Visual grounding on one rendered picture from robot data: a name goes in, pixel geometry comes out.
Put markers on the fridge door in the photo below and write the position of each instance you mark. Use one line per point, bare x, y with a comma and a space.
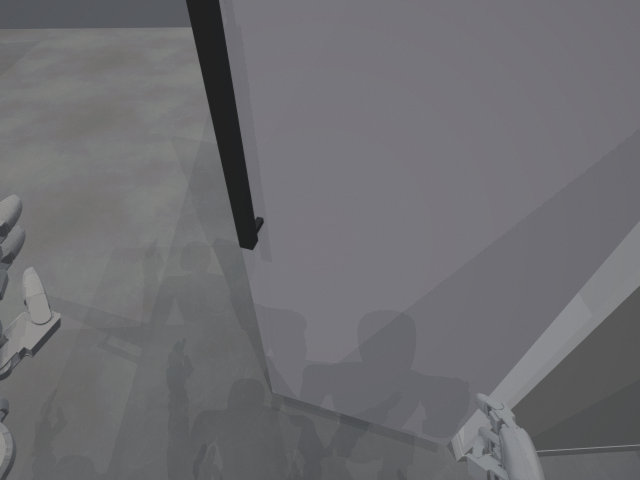
438, 179

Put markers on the right robot hand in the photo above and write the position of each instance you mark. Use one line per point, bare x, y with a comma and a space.
515, 457

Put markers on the left robot hand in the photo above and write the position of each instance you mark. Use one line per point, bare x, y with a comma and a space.
29, 331

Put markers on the handle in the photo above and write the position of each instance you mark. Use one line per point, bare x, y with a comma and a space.
208, 31

